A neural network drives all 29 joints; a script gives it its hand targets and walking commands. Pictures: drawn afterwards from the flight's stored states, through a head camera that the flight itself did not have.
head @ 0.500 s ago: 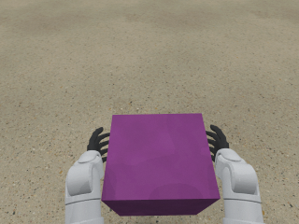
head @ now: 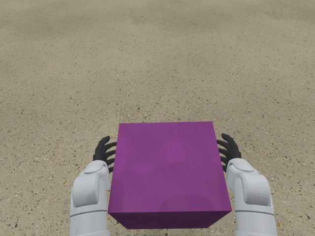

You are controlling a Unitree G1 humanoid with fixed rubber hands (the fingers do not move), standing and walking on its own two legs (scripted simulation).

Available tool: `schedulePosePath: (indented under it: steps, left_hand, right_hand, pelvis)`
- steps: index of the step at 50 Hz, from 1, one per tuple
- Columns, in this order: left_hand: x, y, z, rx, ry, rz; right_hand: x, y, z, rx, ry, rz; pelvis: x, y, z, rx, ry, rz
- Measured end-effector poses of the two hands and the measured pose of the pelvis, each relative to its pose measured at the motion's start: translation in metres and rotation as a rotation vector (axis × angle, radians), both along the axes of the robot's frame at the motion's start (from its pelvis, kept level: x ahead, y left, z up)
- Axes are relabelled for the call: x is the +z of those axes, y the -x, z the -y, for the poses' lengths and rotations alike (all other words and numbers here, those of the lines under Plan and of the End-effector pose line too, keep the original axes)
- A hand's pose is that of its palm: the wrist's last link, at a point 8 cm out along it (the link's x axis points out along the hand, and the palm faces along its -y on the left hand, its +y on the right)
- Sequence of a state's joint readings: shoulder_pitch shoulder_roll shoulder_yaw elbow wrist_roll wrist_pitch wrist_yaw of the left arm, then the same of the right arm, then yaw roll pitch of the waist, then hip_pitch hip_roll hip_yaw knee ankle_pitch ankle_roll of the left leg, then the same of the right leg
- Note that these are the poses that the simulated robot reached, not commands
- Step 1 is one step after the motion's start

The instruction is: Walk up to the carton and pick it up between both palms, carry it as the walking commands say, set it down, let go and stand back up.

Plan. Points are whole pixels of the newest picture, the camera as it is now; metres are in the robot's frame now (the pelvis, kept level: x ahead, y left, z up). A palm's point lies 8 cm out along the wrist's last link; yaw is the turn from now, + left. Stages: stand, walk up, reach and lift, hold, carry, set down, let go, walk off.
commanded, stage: carry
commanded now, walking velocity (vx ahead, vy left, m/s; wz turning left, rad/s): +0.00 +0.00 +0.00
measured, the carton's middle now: (166, 179) +0.27 +0.00 -0.02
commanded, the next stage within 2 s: hold in 0.32 s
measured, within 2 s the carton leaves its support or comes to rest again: neither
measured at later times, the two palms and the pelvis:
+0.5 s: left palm (99, 170) +0.27 +0.17 +0.04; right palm (226, 166) +0.27 -0.15 +0.04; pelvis +0.00 +0.00 +0.00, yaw +0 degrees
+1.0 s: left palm (89, 163) +0.29 +0.20 +0.04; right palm (212, 153) +0.30 -0.12 +0.05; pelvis +0.02 +0.02 +0.00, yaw +1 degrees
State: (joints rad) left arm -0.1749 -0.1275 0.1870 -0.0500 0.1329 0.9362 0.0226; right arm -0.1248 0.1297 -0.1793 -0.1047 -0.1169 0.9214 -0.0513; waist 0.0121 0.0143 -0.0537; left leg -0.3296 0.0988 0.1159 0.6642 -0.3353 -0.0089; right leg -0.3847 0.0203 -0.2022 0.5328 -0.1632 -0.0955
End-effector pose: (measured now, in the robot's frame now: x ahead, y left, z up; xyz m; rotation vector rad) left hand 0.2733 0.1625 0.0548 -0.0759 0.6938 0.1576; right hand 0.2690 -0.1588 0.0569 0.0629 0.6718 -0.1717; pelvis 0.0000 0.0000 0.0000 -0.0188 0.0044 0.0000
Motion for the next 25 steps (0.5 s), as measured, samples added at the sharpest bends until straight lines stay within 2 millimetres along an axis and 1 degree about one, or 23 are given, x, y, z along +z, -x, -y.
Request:
schedulePosePath:
  steps: [5, 10, 18, 20, 23, 25]
  left_hand:
    - [0.002, 0.0, 0.001, 0.005, 0.003, 0.021]
    - [0.0, 0.001, 0.002, 0.0, -0.006, 0.014]
    - [0.001, 0.002, 0.003, 0.006, 0.003, 0.011]
    - [-0.004, 0.002, 0.0, -0.008, -0.023, 0.007]
    - [-0.015, 0.003, -0.005, -0.017, -0.053, -0.014]
    - [-0.018, 0.003, -0.009, -0.017, -0.063, -0.019]
  right_hand:
    - [0.002, -0.001, 0.001, 0.002, 0.002, 0.02]
    - [-0.002, 0.0, 0.002, 0.004, -0.001, 0.013]
    - [-0.001, 0.002, 0.003, 0.001, -0.002, 0.011]
    - [-0.004, 0.0, 0.0, 0.007, 0.001, 0.006]
    - [-0.015, -0.003, -0.005, 0.02, 0.005, -0.016]
    - [-0.021, -0.005, -0.009, 0.028, 0.005, -0.021]
  pelvis:
    - [0.0, 0.0, 0.002, 0.0, -0.002, 0.0]
    - [0.0, 0.001, 0.003, 0.0, -0.003, 0.0]
    - [0.0, 0.001, 0.002, 0.0, -0.003, 0.001]
    - [0.001, 0.0, 0.002, 0.002, -0.003, 0.013]
    - [0.002, -0.001, 0.001, 0.003, -0.002, 0.026]
    - [0.002, -0.002, 0.0, 0.003, 0.0, 0.026]
